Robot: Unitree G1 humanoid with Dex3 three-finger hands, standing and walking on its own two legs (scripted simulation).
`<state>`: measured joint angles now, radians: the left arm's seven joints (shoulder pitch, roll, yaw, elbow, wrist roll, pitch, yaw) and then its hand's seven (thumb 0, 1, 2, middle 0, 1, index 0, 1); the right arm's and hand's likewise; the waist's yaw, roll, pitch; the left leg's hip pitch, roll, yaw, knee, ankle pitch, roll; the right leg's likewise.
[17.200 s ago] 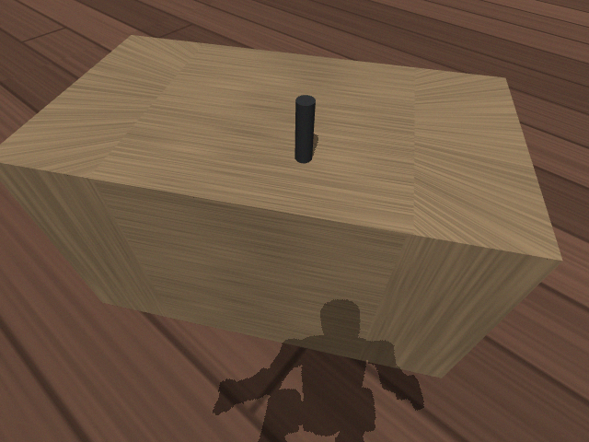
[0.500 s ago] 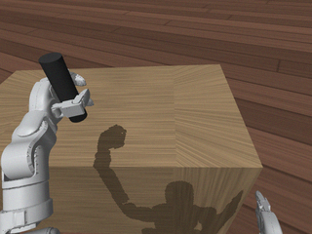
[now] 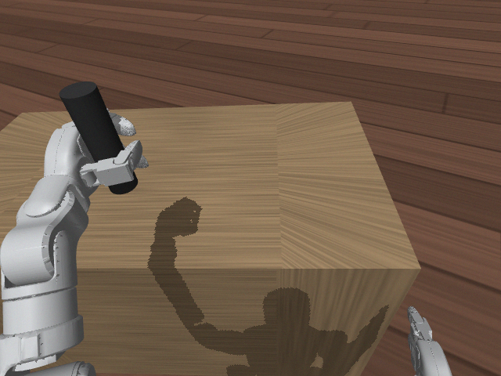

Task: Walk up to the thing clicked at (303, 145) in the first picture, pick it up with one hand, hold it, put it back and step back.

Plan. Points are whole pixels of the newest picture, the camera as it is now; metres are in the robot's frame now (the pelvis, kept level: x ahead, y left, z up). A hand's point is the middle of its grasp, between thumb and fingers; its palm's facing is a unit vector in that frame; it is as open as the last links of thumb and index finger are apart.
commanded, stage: hold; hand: left
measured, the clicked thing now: (104, 143) +0.34 +0.19 +0.26
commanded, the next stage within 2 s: crouch in 0.64 s
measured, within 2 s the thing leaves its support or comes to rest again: neither
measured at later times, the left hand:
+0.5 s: hand (125, 156) +0.35 +0.17 +0.23, palm faces +0.08 -1.00 +0.01, open 5.0 cm
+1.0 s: hand (127, 158) +0.36 +0.18 +0.22, palm faces +0.10 -0.99 +0.02, open 5.0 cm
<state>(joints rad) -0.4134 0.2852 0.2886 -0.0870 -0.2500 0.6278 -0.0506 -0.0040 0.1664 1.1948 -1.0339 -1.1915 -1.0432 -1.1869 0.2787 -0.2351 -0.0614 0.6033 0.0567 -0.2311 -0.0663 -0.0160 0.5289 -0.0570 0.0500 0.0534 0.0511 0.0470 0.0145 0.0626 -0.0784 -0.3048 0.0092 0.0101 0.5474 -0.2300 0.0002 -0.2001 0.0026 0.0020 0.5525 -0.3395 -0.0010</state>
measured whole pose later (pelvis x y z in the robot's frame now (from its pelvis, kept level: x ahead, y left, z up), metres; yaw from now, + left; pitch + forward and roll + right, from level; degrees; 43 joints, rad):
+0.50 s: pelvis +0.00 +0.00 +0.00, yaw +0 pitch -1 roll +0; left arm -0.43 0.28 0.28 -0.05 -0.25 0.64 -0.06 0.00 0.17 1.19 -1.03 -1.19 -1.04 -1.19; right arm 0.28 -0.23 -0.06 0.60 0.05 -0.23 -0.06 -0.02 0.53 -0.06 0.05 0.05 0.05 0.05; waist 0.01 0.06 -0.08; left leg -0.30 0.01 0.01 0.54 -0.22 0.00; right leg -0.20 0.00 0.00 0.55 -0.33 0.00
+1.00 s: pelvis -0.01 +0.00 +0.00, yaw +0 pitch -1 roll +0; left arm -0.51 0.29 0.26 0.12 -0.23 0.57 -0.05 0.00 0.17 1.19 -1.03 -1.19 -1.04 -1.18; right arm 0.26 -0.22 -0.05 0.64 0.05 -0.26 -0.06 -0.02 0.57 -0.04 0.05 0.05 0.05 0.05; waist 0.01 0.05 -0.07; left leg -0.32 0.01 0.01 0.54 -0.21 0.00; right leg -0.22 0.00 0.00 0.55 -0.32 0.00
